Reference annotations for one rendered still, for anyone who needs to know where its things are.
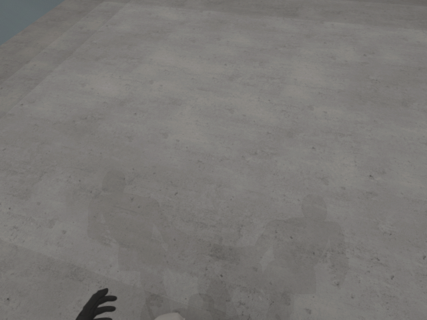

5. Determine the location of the robot left hand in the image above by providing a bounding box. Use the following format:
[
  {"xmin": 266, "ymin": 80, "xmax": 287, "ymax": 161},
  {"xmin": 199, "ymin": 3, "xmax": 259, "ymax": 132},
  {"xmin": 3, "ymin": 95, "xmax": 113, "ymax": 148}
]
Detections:
[{"xmin": 76, "ymin": 288, "xmax": 117, "ymax": 320}]

